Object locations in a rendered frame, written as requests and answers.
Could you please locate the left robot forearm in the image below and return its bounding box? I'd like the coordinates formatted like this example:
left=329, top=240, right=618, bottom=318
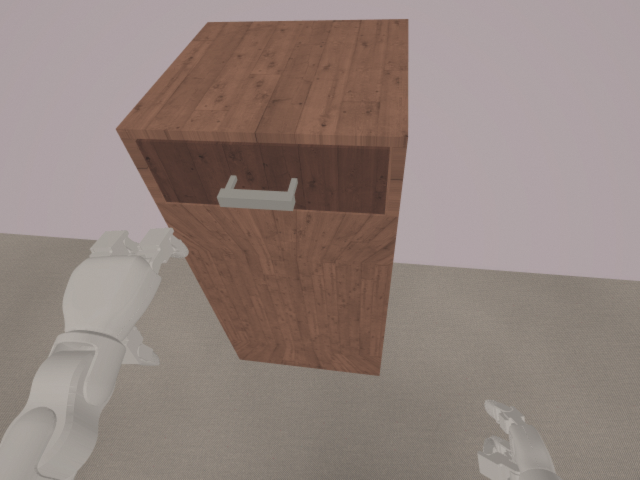
left=0, top=330, right=126, bottom=480

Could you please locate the robot right hand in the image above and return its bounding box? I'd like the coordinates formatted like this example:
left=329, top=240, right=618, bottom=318
left=477, top=399, right=556, bottom=480

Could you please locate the handle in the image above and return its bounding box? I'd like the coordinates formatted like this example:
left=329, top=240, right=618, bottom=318
left=217, top=175, right=298, bottom=211

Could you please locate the drawer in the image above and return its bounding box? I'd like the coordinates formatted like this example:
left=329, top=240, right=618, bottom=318
left=136, top=139, right=390, bottom=214

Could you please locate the cabinet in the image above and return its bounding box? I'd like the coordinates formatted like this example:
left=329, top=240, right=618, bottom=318
left=116, top=19, right=408, bottom=376

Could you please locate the robot left hand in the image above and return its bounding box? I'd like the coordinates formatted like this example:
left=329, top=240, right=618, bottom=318
left=62, top=228, right=189, bottom=366

